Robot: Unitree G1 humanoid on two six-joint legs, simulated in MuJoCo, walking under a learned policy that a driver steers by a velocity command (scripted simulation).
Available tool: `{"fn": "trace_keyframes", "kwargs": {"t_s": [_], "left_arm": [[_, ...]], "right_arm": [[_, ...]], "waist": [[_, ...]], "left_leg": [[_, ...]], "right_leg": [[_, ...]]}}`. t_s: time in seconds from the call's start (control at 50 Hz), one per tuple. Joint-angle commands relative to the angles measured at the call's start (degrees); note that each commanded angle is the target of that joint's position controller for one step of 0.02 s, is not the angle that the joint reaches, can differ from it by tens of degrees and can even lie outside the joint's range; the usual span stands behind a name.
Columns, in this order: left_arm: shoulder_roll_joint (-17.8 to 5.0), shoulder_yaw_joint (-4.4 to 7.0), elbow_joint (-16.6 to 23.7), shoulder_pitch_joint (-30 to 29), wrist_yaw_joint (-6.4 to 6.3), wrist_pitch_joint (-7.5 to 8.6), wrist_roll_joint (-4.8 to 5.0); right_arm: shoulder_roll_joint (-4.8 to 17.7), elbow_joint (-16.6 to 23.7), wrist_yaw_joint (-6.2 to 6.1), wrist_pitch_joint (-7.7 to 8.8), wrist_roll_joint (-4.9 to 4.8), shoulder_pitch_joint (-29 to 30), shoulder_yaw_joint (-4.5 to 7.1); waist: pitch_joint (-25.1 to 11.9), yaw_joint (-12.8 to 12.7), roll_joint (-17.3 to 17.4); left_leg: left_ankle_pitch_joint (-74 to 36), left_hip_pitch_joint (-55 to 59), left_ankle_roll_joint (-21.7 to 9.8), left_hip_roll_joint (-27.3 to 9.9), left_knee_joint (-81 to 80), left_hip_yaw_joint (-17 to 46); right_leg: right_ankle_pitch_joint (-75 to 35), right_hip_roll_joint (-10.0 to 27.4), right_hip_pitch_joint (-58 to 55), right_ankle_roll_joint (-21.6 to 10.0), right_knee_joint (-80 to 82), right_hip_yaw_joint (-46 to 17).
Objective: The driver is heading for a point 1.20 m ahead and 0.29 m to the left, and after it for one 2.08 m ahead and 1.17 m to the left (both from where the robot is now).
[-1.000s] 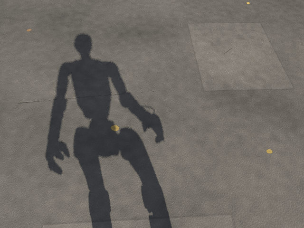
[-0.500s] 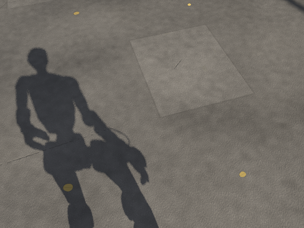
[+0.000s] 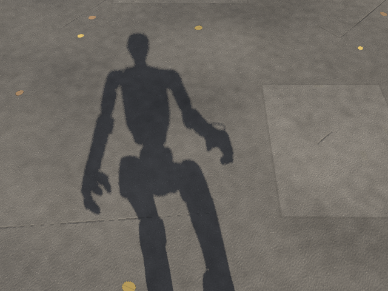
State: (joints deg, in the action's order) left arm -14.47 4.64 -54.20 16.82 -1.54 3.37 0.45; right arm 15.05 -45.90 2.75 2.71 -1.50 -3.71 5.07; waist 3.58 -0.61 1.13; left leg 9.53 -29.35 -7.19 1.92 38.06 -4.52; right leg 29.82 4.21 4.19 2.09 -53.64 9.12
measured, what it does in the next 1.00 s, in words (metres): walks ahead, turning left: right foot, then left foot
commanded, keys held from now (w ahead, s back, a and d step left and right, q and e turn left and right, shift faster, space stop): w+q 0.82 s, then w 0.18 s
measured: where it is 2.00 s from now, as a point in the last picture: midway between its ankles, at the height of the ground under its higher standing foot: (118, 141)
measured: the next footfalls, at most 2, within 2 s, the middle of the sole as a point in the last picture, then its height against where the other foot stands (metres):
right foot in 0.44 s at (235, 285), level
left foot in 0.94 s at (125, 245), level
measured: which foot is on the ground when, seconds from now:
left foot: down 0.00-0.44, up 0.46-0.92, down 0.94-1.00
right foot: up 0.00-0.42, down 0.44-0.94, up 0.96-1.00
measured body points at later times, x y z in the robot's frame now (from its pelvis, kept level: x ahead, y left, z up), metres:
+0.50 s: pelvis +0.30 -0.02 +0.01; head +0.33 -0.01 +0.46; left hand +0.43 +0.28 -0.07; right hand +0.43 -0.28 -0.11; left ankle +0.12 +0.06 -0.65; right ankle +0.42 -0.10 -0.71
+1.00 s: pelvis +0.53 +0.13 +0.01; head +0.56 +0.16 +0.45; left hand +0.38 +0.39 -0.12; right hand +0.85 +0.05 -0.07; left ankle +0.56 +0.26 -0.71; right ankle +0.44 -0.10 -0.65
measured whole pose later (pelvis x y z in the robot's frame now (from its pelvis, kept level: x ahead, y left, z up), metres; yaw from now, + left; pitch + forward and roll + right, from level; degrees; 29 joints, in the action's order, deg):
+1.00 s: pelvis +0.53 +0.13 +0.01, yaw +35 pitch +2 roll -1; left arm -17.6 3.7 -50.6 18.1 0.1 3.8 0.8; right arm 16.2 -34.2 2.1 2.0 -0.9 -4.4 3.6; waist 3.1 -3.2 0.7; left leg 9.0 -29.1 -4.7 0.8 36.8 -2.3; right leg 30.0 5.5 6.9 1.6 -51.4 6.3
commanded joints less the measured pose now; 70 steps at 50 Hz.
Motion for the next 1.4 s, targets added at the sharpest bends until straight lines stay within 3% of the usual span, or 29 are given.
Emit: {"fn": "trace_keyframes", "kwargs": {"t_s": [0.02,0.04,0.08,0.16,0.24,0.32,0.38,0.42,0.44,0.46,0.48,0.5,0.52,0.56,0.64,0.76,0.86,0.9,0.94,0.96,0.98,1.0,1.02,1.04,1.06,1.1,1.16,1.3,1.4], "left_arm": [[-6.92,0.45,9.87,-7.49,1.5,5.72,2.86],[-6.77,0.33,9.59,-8.04,1.28,6.3,2.24],[-8.06,1.39,8.59,-6.49,0.72,5.32,-0.04],[-5.79,1.0,10.68,-9.33,0.38,2.82,-1.26],[-3.71,-0.15,13.38,-18.13,0.98,2.95,-1.07],[-5.42,-0.05,15.69,-22.65,2.02,3.65,0.02],[-7.77,0.65,15.84,-20.76,2.72,4.75,0.24],[-10.3,1.93,13.57,-10.93,2.45,5.5,-0.49],[-13.59,2.79,12.62,-1.39,1.99,5.56,-1.44],[-17.88,3.83,10.39,3.92,2.14,4.71,-1.88],[-12.26,2.65,11.23,2.82,2.35,4.32,-0.34],[-8.38,1.56,12.22,-0.02,2.02,3.81,-0.14],[-7.59,1.04,12.54,-3.08,1.9,3.27,-0.75],[-5.81,0.27,11.93,-5.75,1.72,2.95,-1.46],[-7.66,1.01,10.32,-5.12,1.72,3.69,-0.69],[-10.48,1.7,9.12,-3.7,1.23,2.77,-0.53],[-12.94,2.23,7.18,0.84,1.38,1.24,0.83],[-14.75,2.58,6.78,0.86,1.28,0.65,1.43],[-13.88,1.85,6.37,0.61,0.93,0.21,1.36],[-9.76,0.17,7.85,1.48,0.99,0.66,-0.9],[-4.31,-1.81,9.64,7.2,1.86,2.2,-0.98],[-10.47,-0.41,9.43,0.64,2.43,3.43,1.58],[-11.18,-0.18,11.04,-3.8,2.63,3.79,2.98],[-10.31,-0.46,10.65,-4.64,2.26,3.77,2.17],[-10.3,-0.19,10.06,-4.51,2.07,3.31,1.12],[-8.99,-0.16,8.63,-0.73,2.24,1.46,1.28],[-6.9,-0.48,8.85,-2.11,1.77,-0.29,1.1],[-4.21,-1.39,11.97,-12.17,3.41,0.56,0.64],[-4.4,-1.6,16.11,-16.95,5.35,0.67,0.56]], "right_arm": [[11.32,-0.43,-0.8,1.04,0.96,-17.86,3.02],[8.85,0.39,-0.81,1.59,0.44,-13.83,2.34],[5.64,2.63,-1.13,1.96,1.01,-7.49,1.22],[8.82,3.29,-2.64,2.11,0.73,-9.15,1.73],[9.67,3.25,-3.53,1.32,0.25,-12.45,2.04],[9.12,2.5,-3.55,0.63,-0.04,-16.15,1.93],[9.01,3.0,-4.03,0.02,0.21,-16.27,1.94],[6.98,4.45,-4.0,0.01,0.49,-14.3,1.16],[4.05,5.94,-3.77,0.26,1.33,-13.88,-0.03],[0.63,7.47,-3.62,0.86,-0.39,-23.25,-1.08],[7.08,6.0,-3.8,0.84,-1.19,-22.83,-0.18],[10.45,6.88,-3.76,0.49,-0.74,-16.19,0.73],[10.02,7.74,-3.84,0.19,-0.04,-12.77,0.82],[8.12,8.99,-3.25,-0.09,0.26,-11.24,1.03],[4.72,11.13,-2.82,-1.21,-0.1,-10.08,0.25],[3.48,13.32,-1.23,-0.66,0.1,-2.41,-0.68],[3.36,16.42,0.25,-0.53,0.01,4.08,-0.95],[5.26,16.47,0.32,-0.56,0.53,1.37,0.02],[10.07,12.03,-0.49,-0.81,0.58,-14.14,2.86],[15.23,10.21,-1.78,-1.34,0.65,-23.01,4.29],[19.26,10.91,-1.64,-0.78,0.7,-20.28,3.95],[13.89,11.19,-1.15,-0.18,0.79,-21.56,2.61],[11.76,10.4,-1.02,0.35,1.05,-18.79,1.85],[9.89,10.3,-1.07,0.68,0.91,-15.06,1.17],[8.0,10.34,-1.04,0.97,1.37,-11.89,0.61],[6.35,10.09,-1.14,1.91,2.01,-9.33,0.15],[7.3,8.15,-1.59,3.39,2.45,-9.5,0.53],[8.47,5.0,-2.95,3.51,2.24,-12.03,0.71],[10.07,2.56,-3.56,1.37,1.07,-15.0,1.5]], "waist": [[-16.32,7.77,4.72],[-11.31,5.13,0.17],[-7.91,0.56,-1.37],[-5.08,-0.47,-0.47],[-3.79,3.14,2.61],[-3.85,5.19,4.36],[-4.45,3.46,6.19],[-9.36,-1.93,6.56],[-17.47,-5.95,1.08],[-24.85,-1.69,-19.79],[-21.59,-3.14,-14.97],[-13.64,-4.88,-9.13],[-9.1,-3.91,-5.2],[-4.62,-1.26,-6.29],[-3.32,-0.21,-6.04],[-1.85,-2.62,-4.57],[0.63,-4.19,-4.62],[-1.78,-1.23,-6.43],[-10.14,7.71,-5.4],[-16.99,10.15,3.25],[-24.6,3.17,14.09],[-25.12,7.85,6.15],[-16.24,7.5,5.62],[-11.84,5.14,1.79],[-8.87,3.09,1.82],[-7.87,-0.01,3.22],[-4.47,-0.48,2.02],[-0.08,3.58,1.11],[1.14,4.82,1.48]], "left_leg": [[5.57,48.72,-15.16,-19.44,-21.88,44.38],[0.16,40.03,-13.01,-16.79,-21.45,36.49],[-9.64,26.19,-11.02,-13.07,-22.95,27.72],[-16.43,16.59,-10.39,-10.48,-25.57,21.65],[-11.76,13.33,-6.31,-5.86,-24.22,17.25],[-6.1,17.4,-4.9,-7.71,-20.49,22.14],[-6.19,22.25,-4.03,-9.75,-14.98,27.49],[-11.82,19.83,-1.36,-6.21,-5.45,26.06],[-4.85,12.2,1.01,-2.56,10.35,21.09],[24.04,-8.45,4.88,4.82,28.95,14.38],[23.89,-16.12,5.48,-0.24,36.71,15.59],[18.33,-18.2,5.81,-2.26,38.57,14.38],[14.06,-16.37,6.04,-4.29,37.59,12.44],[9.8,-12.31,5.91,-7.39,33.02,12.23],[6.65,-12.69,6.86,-9.39,26.13,10.52],[-9.56,-10.85,6.98,-8.6,8.62,6.63],[-5.23,-8.23,4.29,-6.05,-0.77,2.77],[0.93,-1.44,1.88,-2.42,-2.74,0.29],[-4.22,22.16,-1.56,1.66,-8.31,-0.86],[-8.85,40.81,-4.99,-9.46,-5.87,14.56],[1.17,52.56,-15.13,-22.75,-14.24,45.74],[4.81,51.26,-13.91,-22.99,-18.61,46.53],[-0.12,44.47,-11.51,-21.3,-18.96,36.22],[-5.31,35.95,-9.33,-18.93,-19.31,28.97],[-9.44,28.74,-8.15,-17.02,-20.76,23.72],[-10.48,21.73,-7.63,-15.63,-25.08,18.6],[-12.4,18.49,-7.33,-15.47,-29.32,11.81],[-13.64,23.25,-2.77,-13.84,-31.43,-0.38],[-25.52,35.34,-1.42,-17.54,-25.2,-2.78]], "right_leg": [[-0.78,-3.39,43.65,-2.64,-28.59,-14.85],[-5.81,-0.54,42.03,-3.54,-23.29,-14.72],[-10.04,2.48,33.44,-2.81,-15.62,-14.79],[-15.75,2.31,30.82,0.69,-2.82,-12.44],[-32.0,-1.71,26.63,1.47,16.3,-11.01],[-34.36,-3.91,24.58,0.67,24.21,-12.11],[-27.55,-4.38,22.1,-1.28,26.88,-12.88],[-27.47,-3.0,7.47,-4.55,28.87,-12.84],[-24.74,6.63,-7.92,-8.29,27.18,-21.96],[-13.84,20.02,-26.43,-18.41,32.34,-49.74],[-0.05,20.64,-25.1,-17.75,35.23,-54.92],[-0.14,17.81,-17.76,-14.77,36.19,-45.07],[-7.14,15.3,-9.94,-13.01,37.12,-37.39],[-16.97,11.45,-0.05,-11.87,39.84,-27.57],[-25.41,11.37,2.87,-13.44,44.29,-18.39],[-33.15,9.43,0.36,-11.29,44.7,-5.43],[-39.27,12.09,-5.94,-9.97,42.08,-2.07],[-57.59,12.65,-8.21,-9.31,35.44,-0.55],[-64.71,9.73,-1.67,-6.71,16.1,2.87],[-39.42,6.87,14.12,-4.17,-3.04,3.41],[5.18,-3.51,33.3,-1.62,-20.53,-4.77],[3.52,-1.95,38.42,-2.03,-25.34,-12.98],[-0.85,0.31,42.21,-2.79,-24.81,-11.91],[-5.86,3.03,40.17,-3.13,-20.62,-11.92],[-8.95,4.54,36.92,-2.91,-17.13,-12.1],[-13.01,5.8,31.3,-2.34,-14.66,-13.03],[-18.82,5.12,33.7,-0.72,-10.0,-14.3],[-38.59,1.78,34.72,-1.44,12.33,-11.26],[-29.12,-0.16,38.45,-4.66,18.41,-7.72]]}}
Velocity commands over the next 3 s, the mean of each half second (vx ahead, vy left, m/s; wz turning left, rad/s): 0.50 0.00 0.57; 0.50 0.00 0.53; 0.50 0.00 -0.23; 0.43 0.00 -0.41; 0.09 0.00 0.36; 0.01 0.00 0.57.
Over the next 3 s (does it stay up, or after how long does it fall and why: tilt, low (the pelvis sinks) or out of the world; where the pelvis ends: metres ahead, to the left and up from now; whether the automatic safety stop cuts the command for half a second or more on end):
stays up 1.11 0.42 0.03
